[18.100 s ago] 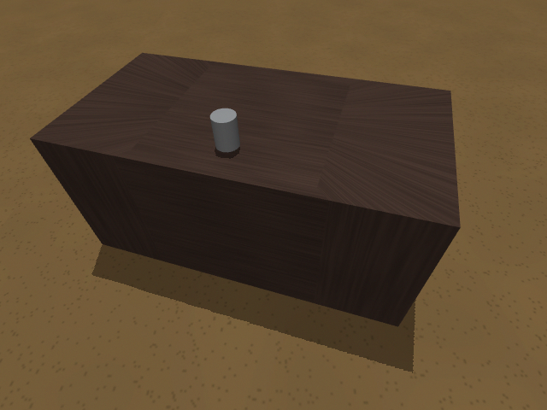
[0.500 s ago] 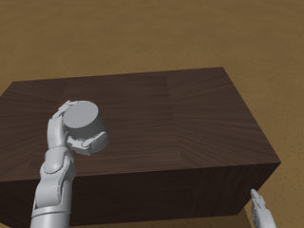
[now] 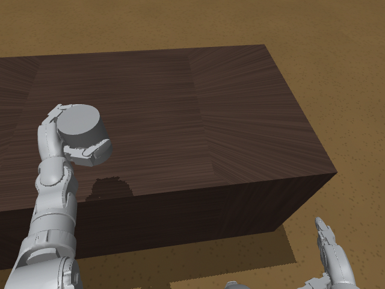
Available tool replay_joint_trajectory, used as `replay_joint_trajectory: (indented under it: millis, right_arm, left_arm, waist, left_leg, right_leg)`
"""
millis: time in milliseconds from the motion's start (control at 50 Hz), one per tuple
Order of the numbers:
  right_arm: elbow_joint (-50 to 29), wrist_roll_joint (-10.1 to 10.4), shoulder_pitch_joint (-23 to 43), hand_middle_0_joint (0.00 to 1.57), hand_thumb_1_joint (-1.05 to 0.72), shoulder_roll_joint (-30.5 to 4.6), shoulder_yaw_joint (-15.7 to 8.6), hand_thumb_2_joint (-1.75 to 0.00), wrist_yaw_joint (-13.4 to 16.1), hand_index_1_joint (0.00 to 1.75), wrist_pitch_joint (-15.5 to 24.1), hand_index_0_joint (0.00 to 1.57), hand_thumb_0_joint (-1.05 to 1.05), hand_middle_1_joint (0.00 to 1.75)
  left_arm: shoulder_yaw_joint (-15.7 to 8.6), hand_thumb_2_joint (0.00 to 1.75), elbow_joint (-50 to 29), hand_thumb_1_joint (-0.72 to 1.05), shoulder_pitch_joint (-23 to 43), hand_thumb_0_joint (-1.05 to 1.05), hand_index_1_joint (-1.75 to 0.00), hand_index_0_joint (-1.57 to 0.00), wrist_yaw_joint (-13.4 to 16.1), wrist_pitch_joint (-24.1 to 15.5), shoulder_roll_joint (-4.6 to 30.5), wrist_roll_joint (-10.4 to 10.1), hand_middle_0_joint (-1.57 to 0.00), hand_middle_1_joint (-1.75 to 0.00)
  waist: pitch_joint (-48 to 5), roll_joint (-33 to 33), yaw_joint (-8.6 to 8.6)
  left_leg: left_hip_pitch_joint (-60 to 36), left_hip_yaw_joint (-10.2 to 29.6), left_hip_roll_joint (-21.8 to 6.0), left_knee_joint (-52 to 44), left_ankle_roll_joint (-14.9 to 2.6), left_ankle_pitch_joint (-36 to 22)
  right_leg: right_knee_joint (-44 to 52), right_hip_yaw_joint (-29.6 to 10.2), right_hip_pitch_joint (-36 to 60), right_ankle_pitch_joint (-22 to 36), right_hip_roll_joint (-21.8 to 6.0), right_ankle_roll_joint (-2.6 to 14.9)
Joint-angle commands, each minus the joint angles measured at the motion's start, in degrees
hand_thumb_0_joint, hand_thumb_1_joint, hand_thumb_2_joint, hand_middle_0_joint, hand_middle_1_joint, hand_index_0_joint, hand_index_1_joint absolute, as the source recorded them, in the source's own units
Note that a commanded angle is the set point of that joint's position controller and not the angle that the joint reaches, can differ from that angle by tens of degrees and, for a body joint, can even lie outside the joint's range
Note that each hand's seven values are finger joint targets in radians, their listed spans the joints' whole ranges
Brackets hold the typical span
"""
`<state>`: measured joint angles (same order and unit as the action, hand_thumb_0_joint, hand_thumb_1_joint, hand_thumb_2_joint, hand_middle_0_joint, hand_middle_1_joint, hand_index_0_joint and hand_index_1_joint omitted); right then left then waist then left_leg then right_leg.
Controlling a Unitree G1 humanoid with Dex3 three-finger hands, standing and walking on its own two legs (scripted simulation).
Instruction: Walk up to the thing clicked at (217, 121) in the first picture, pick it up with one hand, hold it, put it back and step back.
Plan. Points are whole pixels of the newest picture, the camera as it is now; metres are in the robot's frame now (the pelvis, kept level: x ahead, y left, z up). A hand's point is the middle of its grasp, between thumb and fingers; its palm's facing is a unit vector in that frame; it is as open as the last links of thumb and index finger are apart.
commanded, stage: crouch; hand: left
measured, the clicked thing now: (87, 136) +0.44 +0.20 +0.06
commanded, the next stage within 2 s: lower in 0.70 s
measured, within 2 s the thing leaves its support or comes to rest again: rests again in 1.60 s
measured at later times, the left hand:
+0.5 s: hand (87, 130) +0.50 +0.22 +0.02, palm faces +0.28 -0.96 -0.02, open 10.8 cm
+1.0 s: hand (91, 132) +0.52 +0.23 -0.02, palm faces +0.27 -0.96 -0.03, open 10.8 cm
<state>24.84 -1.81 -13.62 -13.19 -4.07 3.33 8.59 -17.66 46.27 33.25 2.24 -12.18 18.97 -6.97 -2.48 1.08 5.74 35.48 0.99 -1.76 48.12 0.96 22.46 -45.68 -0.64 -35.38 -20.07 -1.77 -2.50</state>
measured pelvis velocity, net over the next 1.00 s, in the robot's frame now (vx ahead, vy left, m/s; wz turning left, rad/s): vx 0.01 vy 0.00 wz -0.02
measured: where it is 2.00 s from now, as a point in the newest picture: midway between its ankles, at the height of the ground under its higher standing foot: outside the picture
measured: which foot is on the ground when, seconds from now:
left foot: down 0.00-1.00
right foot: down 0.00-1.00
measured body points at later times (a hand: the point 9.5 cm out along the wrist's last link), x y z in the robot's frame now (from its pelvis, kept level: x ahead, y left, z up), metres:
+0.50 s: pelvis +0.00 +0.00 -0.03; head +0.12 +0.04 +0.40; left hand +0.48 +0.27 +0.02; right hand +0.16 -0.26 -0.06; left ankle +0.01 +0.13 -0.70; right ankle +0.03 -0.15 -0.70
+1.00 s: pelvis +0.01 +0.00 -0.05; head +0.15 +0.03 +0.38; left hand +0.50 +0.28 -0.01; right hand +0.16 -0.27 -0.06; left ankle +0.01 +0.13 -0.70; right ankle +0.03 -0.15 -0.70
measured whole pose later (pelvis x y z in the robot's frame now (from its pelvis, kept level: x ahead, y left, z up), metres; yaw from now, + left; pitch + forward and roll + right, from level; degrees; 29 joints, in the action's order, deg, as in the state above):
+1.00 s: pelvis +0.01 +0.00 -0.05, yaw -1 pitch +23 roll -3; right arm 2.0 -3.6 -19.4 -14.5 -0.8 -1.7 -0.4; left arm -28.3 67.3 47.6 -1.5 -23.6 31.8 -1.9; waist -6.3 0.6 13.0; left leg 59.2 3.2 -3.1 65.3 1.4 29.5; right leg -61.0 0.8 -58.0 -26.2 -0.2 -2.1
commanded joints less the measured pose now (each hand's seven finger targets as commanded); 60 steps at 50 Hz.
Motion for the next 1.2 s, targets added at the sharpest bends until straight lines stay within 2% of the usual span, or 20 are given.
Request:
replay_joint_trajectory:
  millis: [0,100,140,160,200,260,460,500,600,660,700,760,820,900,960,1020,1100,1120,1140,1180]
  right_arm:
    - [-11.1,0.1,-1.0,0.05,0.57,-9.3,-5.1,-0.04,-0.2,0.05,1.9,0.05,0.00,0.05]
    - [-16.9,-0.5,-1.7,0.05,0.57,-6.9,-2.7,-0.04,-2.0,0.05,0.6,0.05,0.00,0.05]
    - [-18.4,-0.7,-1.5,0.05,0.56,-8.4,-4.3,-0.04,-2.1,0.05,0.3,0.05,0.00,0.05]
    - [-19.8,-0.7,-0.7,0.05,0.56,-6.9,-3.0,-0.05,-2.3,0.05,0.1,0.05,0.00,0.05]
    - [-22.6,-0.8,0.3,0.05,0.55,-9.9,-4.9,-0.05,-2.2,0.05,-0.2,0.05,0.00,0.05]
    - [-22.0,-1.2,-3.3,0.05,0.55,-9.9,-5.5,-0.05,-2.2,0.05,-1.4,0.05,0.00,0.05]
    - [-24.1,-1.3,-6.3,0.05,0.56,-6.9,-1.8,-0.05,-3.7,0.05,-3.7,0.05,0.00,0.05]
    - [-24.3,-1.3,-6.1,0.05,0.57,-8.5,-2.7,-0.05,-3.7,0.05,-4.1,0.05,0.00,0.05]
    - [-28.1,-1.0,-7.3,0.05,0.58,-9.0,-3.0,-0.04,-3.8,0.05,-4.7,0.05,0.00,0.05]
    - [-31.5,-0.8,-6.1,0.05,0.57,-9.9,-3.4,-0.05,-3.6,0.05,-4.9,0.05,0.00,0.05]
    - [-31.1,-0.8,-8.0,0.05,0.56,-8.4,-1.7,-0.05,-3.6,0.05,-5.3,0.05,0.00,0.05]
    - [-30.6,-0.8,-8.5,0.05,0.56,-9.1,-2.1,-0.05,-3.5,0.05,-5.9,0.05,0.00,0.05]
    - [-30.7,-1.1,-8.6,0.05,0.55,-9.6,-2.5,-0.05,-3.7,0.05,-6.1,0.05,0.00,0.05]
    - [-32.1,-1.3,-7.6,0.05,0.56,-9.6,-1.9,-0.05,-4.3,0.05,-6.0,0.05,0.00,0.05]
    - [-31.9,-1.6,-9.3,0.05,0.57,-10.1,-2.8,-0.05,-4.4,0.05,-6.6,0.05,0.00,0.05]
    - [-32.3,-1.8,-9.1,0.05,0.56,-10.0,-2.5,-0.05,-4.7,0.05,-6.4,0.05,0.00,0.05]
    - [-35.2,-1.9,-7.7,0.05,0.55,-10.7,-2.8,-0.05,-4.5,0.05,-6.1,0.05,0.00,0.05]
    - [-35.3,-1.9,-7.1,0.05,0.55,-10.2,-2.2,-0.05,-4.5,0.05,-6.0,0.05,0.00,0.05]
    - [-35.9,-1.8,-7.4,0.05,0.55,-12.0,-4.5,-0.05,-4.2,0.05,-6.0,0.05,0.00,0.05]
    - [-36.1,-2.1,-7.5,0.05,0.55,-10.6,-2.4,-0.05,-4.4,0.05,-6.2,0.05,0.00,0.05]
  left_arm:
    - [-3.8,1.31,-4.6,0.03,29.2,0.00,-1.44,-1.28,-1.3,-8.3,13.9,-1.0,-1.25,-1.44]
    - [-6.0,1.28,-5.6,0.04,35.5,0.00,-1.41,-1.28,-0.7,-11.5,18.0,0.5,-1.24,-1.42]
    - [-7.4,1.29,-4.2,0.06,36.0,0.00,-1.42,-1.29,-0.5,-12.9,19.6,0.7,-1.25,-1.43]
    - [-6.4,1.28,-6.1,0.10,37.4,0.00,-1.41,-1.29,-0.7,-13.7,19.0,0.8,-1.25,-1.42]
    - [-9.1,1.30,-6.5,0.13,39.8,0.00,-1.42,-1.29,-0.3,-15.2,23.1,0.7,-1.25,-1.43]
    - [-9.9,1.29,-9.1,0.13,42.9,0.00,-1.39,-1.25,0.5,-16.5,25.9,2.0,-1.22,-1.40]
    - [-6.6,1.30,-0.6,0.12,41.5,0.00,-1.38,-1.24,-1.8,-15.5,20.6,2.8,-1.21,-1.38]
    - [-7.1,1.30,1.4,0.12,41.3,0.00,-1.38,-1.24,-2.1,-15.1,21.5,2.9,-1.21,-1.38]
    - [-8.7,1.34,0.4,0.14,42.5,0.00,-1.42,-1.28,-2.4,-15.4,24.7,2.5,-1.24,-1.43]
    - [-10.7,1.33,-1.2,0.16,43.7,0.00,-1.41,-1.27,-3.0,-16.2,27.8,2.0,-1.24,-1.42]
    - [-10.8,1.34,-2.0,0.14,44.6,0.00,-1.42,-1.27,-3.3,-16.6,28.3,1.9,-1.24,-1.42]
    - [-12.8,1.31,-2.2,0.11,44.2,0.00,-1.39,-1.25,-3.1,-17.0,31.3,2.3,-1.22,-1.39]
    - [-11.1,1.25,0.8,0.11,43.4,0.00,-1.35,-1.20,-3.6,-16.9,28.3,2.5,-1.20,-1.33]
    - [-11.9,1.24,5.8,0.09,40.6,0.00,-1.35,-1.21,-3.9,-17.1,28.8,3.4,-1.20,-1.33]
    - [-13.5,1.26,6.9,0.11,40.3,0.00,-1.35,-1.21,-3.8,-17.7,30.9,3.9,-1.19,-1.34]
    - [-13.0,1.25,6.5,0.10,41.7,0.00,-1.36,-1.24,-3.8,-18.8,29.5,3.4,-1.21,-1.35]
    - [-13.1,1.27,3.4,0.14,45.4,0.00,-1.38,-1.25,-4.4,-20.7,32.4,3.9,-1.24,-1.37]
    - [-13.6,1.28,2.2,0.13,45.7,0.00,-1.39,-1.25,-4.5,-21.1,33.7,3.9,-1.24,-1.37]
    - [-14.4,1.28,2.7,0.14,46.0,0.00,-1.39,-1.25,-4.4,-21.2,34.6,3.8,-1.24,-1.38]
    - [-13.6,1.28,3.3,0.14,46.5,0.00,-1.38,-1.24,-3.8,-21.4,33.4,4.1,-1.22,-1.37]
  waist:
    - [-23.4,-2.7,1.85]
    - [-30.6,-7.2,0.67]
    - [-32.9,-6.1,0.64]
    - [-34.7,-7.7,0.73]
    - [-37.3,-8.4,0.89]
    - [-39.5,-12.0,1.97]
    - [-35.6,-14.5,5.36]
    - [-32.5,-14.3,5.28]
    - [-36.1,-11.4,5.61]
    - [-40.4,-11.5,5.37]
    - [-40.6,-12.1,5.49]
    - [-40.7,-13.1,4.80]
    - [-38.4,-15.5,5.89]
    - [-35.5,-13.4,6.70]
    - [-36.4,-12.4,7.28]
    - [-38.5,-14.8,7.85]
    - [-43.0,-17.1,8.61]
    - [-44.6,-17.5,7.77]
    - [-45.2,-17.2,8.95]
    - [-44.2,-18.7,8.73]
  left_leg:
    - [-9.0,-0.6,0.6,-4.3,-1.07,-12.2]
    - [-9.3,0.2,0.3,-0.6,-0.38,-20.0]
    - [-7.4,0.4,0.2,0.6,-0.37,-20.7]
    - [-7.7,0.3,0.2,1.1,-0.31,-21.8]
    - [-7.9,0.7,0.0,2.2,-0.18,-22.5]
    - [-8.5,0.7,-0.1,3.8,-0.13,-23.4]
    - [-8.3,1.3,-0.9,6.7,0.11,-24.2]
    - [-5.5,1.3,-0.7,6.4,0.16,-20.9]
    - [-2.5,1.0,-0.3,6.6,-0.56,-16.4]
    - [-3.5,1.1,-0.2,8.2,-0.70,-21.4]
    - [-2.3,0.9,0.0,9.0,-0.89,-22.6]
    - [-1.5,0.9,0.1,9.5,-0.92,-23.5]
    - [-3.9,1.5,-0.4,10.1,-0.30,-25.4]
    - [1.1,1.2,-0.3,11.5,-0.77,-23.3]
    - [5.0,0.4,0.2,12.3,-1.63,-18.6]
    - [2.5,1.5,-0.4,13.6,-0.95,-22.7]
    - [0.8,2.1,-0.6,14.9,-0.44,-25.4]
    - [1.2,1.7,-0.2,15.3,-0.73,-24.4]
    - [1.7,1.7,-0.2,15.8,-0.87,-24.2]
    - [2.4,1.6,-0.1,15.8,-0.71,-22.3]
  right_leg:
    - [3.5,2.5,3.8,12.7,1.5,2.41]
    - [0.1,2.7,2.7,16.4,1.9,3.08]
    - [-1.3,2.6,3.6,17.4,2.0,3.12]
    - [-1.9,2.5,4.1,18.3,2.0,3.10]
    - [-3.0,2.5,4.1,18.1,2.1,3.20]
    - [-4.5,2.3,1.8,18.5,2.2,3.33]
    - [-6.2,3.5,-8.1,16.1,2.9,3.52]
    - [-6.3,3.5,-9.3,13.7,2.9,3.76]
    - [-7.0,3.2,-5.6,12.8,2.9,3.43]
    - [-8.2,3.0,-3.3,17.1,2.8,3.18]
    - [-8.7,2.6,-2.7,18.8,2.7,3.04]
    - [-9.4,2.3,-2.6,19.9,2.4,3.12]
    - [-9.9,2.8,-7.5,18.1,2.8,3.52]
    - [-10.5,2.7,-8.3,18.0,2.8,3.45]
    - [-10.7,1.8,-7.2,17.2,2.5,2.90]
    - [-12.5,2.6,-10.2,17.7,2.9,3.33]
    - [-14.0,2.9,-11.0,18.6,3.2,3.50]
    - [-14.4,2.4,-9.5,18.9,3.0,3.32]
    - [-14.7,2.3,-9.3,19.7,2.9,3.26]
    - [-15.0,2.3,-10.3,17.7,2.9,3.32]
